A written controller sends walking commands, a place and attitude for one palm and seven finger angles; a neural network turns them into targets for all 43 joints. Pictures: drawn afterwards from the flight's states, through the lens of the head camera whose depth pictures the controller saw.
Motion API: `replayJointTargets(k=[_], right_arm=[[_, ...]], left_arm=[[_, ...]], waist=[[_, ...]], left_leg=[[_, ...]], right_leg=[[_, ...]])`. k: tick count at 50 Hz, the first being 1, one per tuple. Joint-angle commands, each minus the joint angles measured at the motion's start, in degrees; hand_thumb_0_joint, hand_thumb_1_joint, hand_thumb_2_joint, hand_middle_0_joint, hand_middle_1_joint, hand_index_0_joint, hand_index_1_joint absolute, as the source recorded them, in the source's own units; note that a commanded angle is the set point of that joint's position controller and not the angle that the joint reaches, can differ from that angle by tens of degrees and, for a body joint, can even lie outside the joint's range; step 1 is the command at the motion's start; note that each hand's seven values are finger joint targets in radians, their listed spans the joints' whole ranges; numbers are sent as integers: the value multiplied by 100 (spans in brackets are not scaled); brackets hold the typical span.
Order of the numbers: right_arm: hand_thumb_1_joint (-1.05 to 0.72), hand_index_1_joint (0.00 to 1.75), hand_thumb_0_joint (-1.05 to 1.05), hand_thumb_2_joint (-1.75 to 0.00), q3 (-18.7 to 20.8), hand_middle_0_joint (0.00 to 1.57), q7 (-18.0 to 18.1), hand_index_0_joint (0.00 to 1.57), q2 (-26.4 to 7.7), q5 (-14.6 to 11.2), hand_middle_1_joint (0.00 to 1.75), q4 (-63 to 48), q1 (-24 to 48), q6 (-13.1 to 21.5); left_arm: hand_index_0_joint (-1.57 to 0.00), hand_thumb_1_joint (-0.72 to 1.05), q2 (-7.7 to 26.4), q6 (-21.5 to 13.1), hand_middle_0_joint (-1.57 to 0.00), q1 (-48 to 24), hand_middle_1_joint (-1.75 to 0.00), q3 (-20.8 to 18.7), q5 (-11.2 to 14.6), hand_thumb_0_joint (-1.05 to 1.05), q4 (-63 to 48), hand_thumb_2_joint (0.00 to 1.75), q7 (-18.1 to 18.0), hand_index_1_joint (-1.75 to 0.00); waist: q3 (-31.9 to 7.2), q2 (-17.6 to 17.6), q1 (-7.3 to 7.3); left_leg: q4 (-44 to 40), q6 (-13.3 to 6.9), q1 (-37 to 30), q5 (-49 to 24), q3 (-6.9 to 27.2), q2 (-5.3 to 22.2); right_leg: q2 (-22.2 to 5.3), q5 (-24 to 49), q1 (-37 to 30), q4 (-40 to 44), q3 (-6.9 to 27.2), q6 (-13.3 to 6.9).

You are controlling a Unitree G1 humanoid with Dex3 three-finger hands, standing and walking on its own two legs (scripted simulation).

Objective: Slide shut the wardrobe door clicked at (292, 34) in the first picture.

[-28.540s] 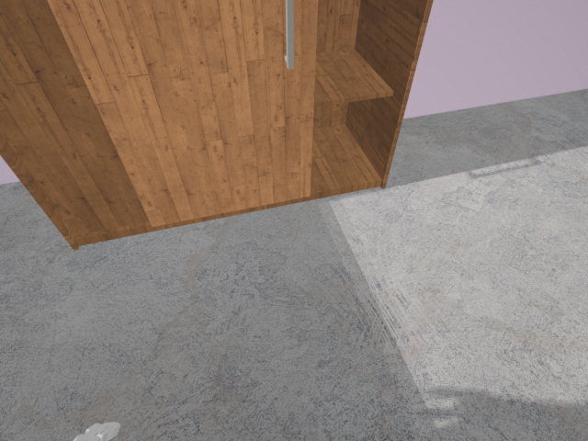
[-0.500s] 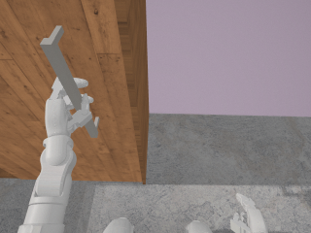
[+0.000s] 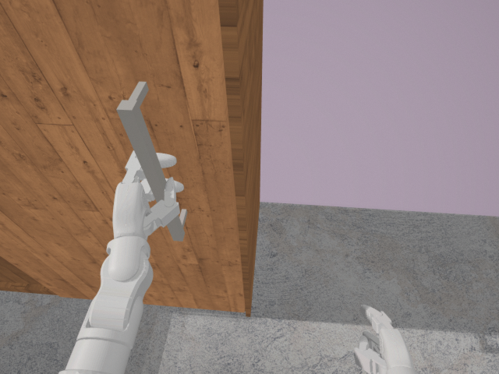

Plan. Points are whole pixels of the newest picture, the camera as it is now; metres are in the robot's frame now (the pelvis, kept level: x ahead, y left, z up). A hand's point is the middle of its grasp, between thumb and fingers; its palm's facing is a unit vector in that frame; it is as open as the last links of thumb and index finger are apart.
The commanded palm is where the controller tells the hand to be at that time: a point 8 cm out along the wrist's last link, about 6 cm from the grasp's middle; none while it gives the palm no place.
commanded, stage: stop walking and hold the door there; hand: left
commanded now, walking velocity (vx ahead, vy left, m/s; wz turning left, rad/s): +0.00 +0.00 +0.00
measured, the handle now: (163, 177) +0.38 +0.19 +0.10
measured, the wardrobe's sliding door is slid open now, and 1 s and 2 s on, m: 0.00 0.00 0.00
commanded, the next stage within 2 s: loosen the grip on the handle in 0.24 s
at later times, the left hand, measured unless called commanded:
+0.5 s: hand (157, 192) +0.33 +0.18 +0.12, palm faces +0.16 -0.99 -0.03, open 7.3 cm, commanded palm +0.28 +0.21 +0.10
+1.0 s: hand (158, 203) +0.32 +0.18 +0.11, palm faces +0.20 -0.98 -0.09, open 14.6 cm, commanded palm +0.29 +0.23 +0.10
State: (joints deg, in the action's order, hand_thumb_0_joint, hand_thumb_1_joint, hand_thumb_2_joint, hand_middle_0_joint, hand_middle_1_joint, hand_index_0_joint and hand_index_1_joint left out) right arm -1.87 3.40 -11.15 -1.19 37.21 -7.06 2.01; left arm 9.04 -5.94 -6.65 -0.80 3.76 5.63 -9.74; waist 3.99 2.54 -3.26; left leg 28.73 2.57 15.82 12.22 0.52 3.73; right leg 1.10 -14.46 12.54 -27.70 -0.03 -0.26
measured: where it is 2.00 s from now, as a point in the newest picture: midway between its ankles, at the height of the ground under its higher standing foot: outside the picture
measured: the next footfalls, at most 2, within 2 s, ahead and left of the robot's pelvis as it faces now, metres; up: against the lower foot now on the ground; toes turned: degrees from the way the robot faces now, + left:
none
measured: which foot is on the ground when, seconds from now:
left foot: down 0.00-1.00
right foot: down 0.00-1.00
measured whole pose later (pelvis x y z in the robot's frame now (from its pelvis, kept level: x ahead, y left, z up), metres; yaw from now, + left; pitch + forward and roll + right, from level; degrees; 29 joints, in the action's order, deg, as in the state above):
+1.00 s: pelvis +0.00 +0.01 -0.01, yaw -1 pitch +1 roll +0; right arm -0.4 3.0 -13.5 -1.3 39.8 -15.5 13.7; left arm 10.9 -8.3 -6.4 -6.0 5.8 10.2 -5.1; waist -2.1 1.4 -1.2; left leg 36.0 1.5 21.4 15.6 -0.7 2.5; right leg -0.3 -18.5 19.3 -36.7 0.8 0.5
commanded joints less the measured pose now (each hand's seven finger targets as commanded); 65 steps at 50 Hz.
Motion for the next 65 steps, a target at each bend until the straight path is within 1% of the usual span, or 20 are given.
replayJointTargets(k=[1,16,17,18,19,20,21,24,27,29,33,36,37,40,44,50,51,53,57,65], right_arm=[[-90,30,0,-90,237,20,86,20,-596,-24,30,-843,343,159],[-90,30,0,-90,220,20,142,20,-635,12,30,-888,351,100],[-90,30,0,-90,788,20,95,20,-1013,135,30,-1094,-10,195],[-90,30,0,-90,960,20,58,20,-1096,283,30,-365,614,420],[-90,30,0,-90,718,20,-95,20,-871,24,30,-414,-261,685],[-90,30,0,-90,629,20,-162,20,-779,-102,30,-545,-348,815],[-90,30,0,-90,610,20,-212,20,-863,-66,30,-630,-213,896],[-90,30,0,-90,451,20,-384,20,-848,-8,30,-806,-29,945],[-90,30,0,-90,437,20,-331,20,-874,-73,30,-926,-12,965],[-90,30,0,-90,420,20,-234,20,-879,-77,30,-952,35,1025],[-90,30,0,-90,343,20,-90,20,-866,-123,30,-862,19,1179],[-90,30,0,-90,317,20,-28,20,-867,-123,30,-802,9,1281],[-90,30,0,-90,342,20,24,20,-947,-118,30,-764,-5,1287],[-90,30,0,-90,294,20,59,20,-877,-117,30,-735,21,1361],[-90,30,0,-90,335,20,41,20,-906,-81,30,-693,-17,1509],[-90,30,0,-90,362,20,-75,20,-858,0,30,-752,-206,1532],[-90,30,0,-90,379,20,-25,20,-967,-1,30,-564,-347,1443],[-90,30,0,-90,371,20,5,20,-955,-3,30,-608,-280,1321],[-90,30,0,-90,376,20,1,20,-868,25,30,-724,-206,1301],[-90,30,0,-90,361,20,67,20,-941,-85,30,-671,-274,1242]], left_arm=[[-45,90,331,-342,-45,-1404,-140,516,-193,0,-1282,90,345,-140],[-45,90,192,-423,-45,-989,-140,661,-211,0,-1032,90,345,-140],[-45,90,4972,-669,-45,-4905,-140,-3572,-806,0,-2313,90,251,-140],[-45,78,3184,72,-45,-5573,-140,-2504,-429,0,-759,84,480,-140],[-45,66,819,285,-45,-3001,-140,-1071,-206,0,486,78,781,-140],[-45,54,153,238,-45,-1252,-140,-1111,307,0,237,73,985,-140],[-45,42,426,31,-45,-1010,-140,-1344,723,0,-691,67,990,-140],[-45,5,165,-212,-45,-909,-140,-638,351,0,-762,49,610,-140],[-45,-31,384,-312,-45,-1472,-140,-323,-169,0,-690,32,342,-140],[-42,-55,511,-368,-42,-2016,-137,-295,-258,0,-650,20,244,-137],[-37,-55,710,-509,-37,-2217,-130,-377,-191,0,-278,20,319,-130],[-33,-55,651,-581,-33,-2222,-125,-345,-69,0,-178,20,378,-125],[-32,-55,1563,-624,-32,-2442,-123,-1166,-38,0,-398,20,337,-123],[-28,-55,998,-589,-28,-2322,-118,-774,159,0,-270,20,442,-118],[-25,-55,1001,-689,-25,-2100,-115,-817,261,0,-680,20,493,-115],[-25,-55,681,-620,-25,-1349,-115,-557,178,0,-1335,20,413,-115],[-25,-55,1303,-516,-25,-1196,-115,-1232,154,0,-464,20,351,-115],[-25,-55,1492,-530,-25,-1432,-115,-1422,149,0,-656,20,381,-115],[-25,-55,1388,-759,-25,-1301,-115,-1415,282,0,-1229,20,560,-115],[-25,-55,1397,-684,-25,-1104,-115,-1408,575,0,-740,20,1191,-115]], waist=[[-1672,-361,464],[-1322,-313,400],[-384,-2233,-62],[-2140,-50,335],[-2858,-404,228],[-2980,-84,-23],[-3311,585,-243],[-2051,-83,88],[-1238,-506,332],[-1249,-477,331],[-1066,-452,287],[-1123,-452,269],[-1379,-464,143],[-1254,-506,220],[-1650,-128,168],[-1914,-272,128],[-1575,-657,175],[-1652,-633,138],[-2232,-80,62],[-1743,-224,220]], left_leg=[[-183,-330,-1150,-1198,-17,224],[-626,-356,-1080,-869,-2,175],[76,-553,-413,-1098,-226,277],[-508,-292,-951,-2330,-113,-216],[-415,-31,-1492,-3373,-308,-195],[-115,-43,-1948,-3926,-293,-155],[-19,67,-2085,-3755,-306,-204],[-99,-82,-995,-1725,-286,-197],[-150,-233,-203,5,-204,-215],[-155,-276,-79,753,-226,-272],[-121,-317,184,1555,-210,-333],[-32,-337,234,1569,-228,-355],[-12,-356,246,1459,-267,-378],[-6,-354,185,1348,-255,-348],[136,-346,-80,469,-250,-334],[335,-320,-346,-732,-256,-297],[394,-326,1,-557,-269,-314],[386,-338,75,-451,-311,-360],[510,-315,-275,-1044,-334,-348],[571,-304,-42,-813,-206,-329]], right_leg=[[-538,1476,-94,544,427,-44],[-439,971,-15,791,283,11],[-483,2383,360,1441,848,170],[-355,3718,-862,57,96,-397],[-41,3164,-327,-254,-421,-242],[66,2974,-148,-274,-403,-149],[-2,2588,-344,-228,-342,-123],[-12,1452,147,-166,-440,-72],[-38,115,837,-134,-329,-32],[-56,-550,972,-92,-203,-40],[-74,-1338,1166,46,-39,-55],[-86,-1482,1163,73,7,-52],[-102,-1558,966,163,108,-51],[-92,-1411,957,164,49,-29],[-66,-511,766,-50,-49,-68],[-63,886,485,-395,-176,-52],[-49,803,655,-348,-155,-19],[-58,711,574,-344,-117,-4],[-74,1369,321,-547,-114,-54],[-42,1199,643,-525,-166,-30]])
